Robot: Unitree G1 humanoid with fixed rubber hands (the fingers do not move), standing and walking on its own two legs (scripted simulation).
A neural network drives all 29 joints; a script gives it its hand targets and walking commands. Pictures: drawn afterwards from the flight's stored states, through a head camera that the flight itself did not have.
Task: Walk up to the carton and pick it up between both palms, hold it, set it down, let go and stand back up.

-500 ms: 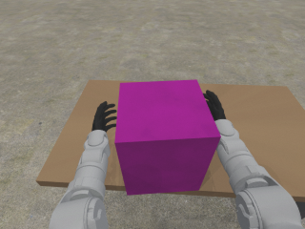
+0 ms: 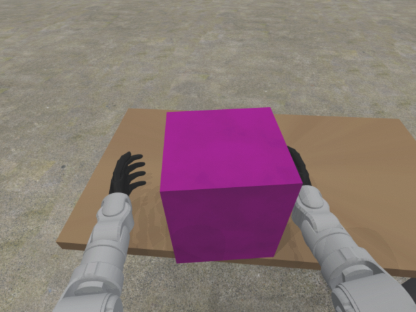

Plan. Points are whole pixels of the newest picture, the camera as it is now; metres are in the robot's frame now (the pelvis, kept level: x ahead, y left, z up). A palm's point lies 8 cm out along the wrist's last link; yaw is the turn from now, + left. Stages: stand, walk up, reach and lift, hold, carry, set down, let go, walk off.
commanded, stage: set down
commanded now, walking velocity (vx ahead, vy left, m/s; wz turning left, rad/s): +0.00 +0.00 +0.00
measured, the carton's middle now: (222, 187) +0.38 +0.03 +0.06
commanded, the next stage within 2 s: none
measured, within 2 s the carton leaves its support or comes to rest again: neither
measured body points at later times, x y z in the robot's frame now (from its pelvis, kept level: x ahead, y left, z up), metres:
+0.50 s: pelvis -0.01 +0.00 +0.00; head -0.02 +0.01 +0.45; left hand +0.29 +0.25 +0.06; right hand +0.34 -0.14 +0.06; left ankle +0.00 +0.14 -0.74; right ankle +0.00 -0.12 -0.74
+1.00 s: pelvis -0.02 +0.00 +0.00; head -0.04 +0.01 +0.45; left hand +0.22 +0.25 +0.05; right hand +0.26 -0.17 +0.05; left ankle +0.00 +0.14 -0.74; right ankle +0.00 -0.12 -0.74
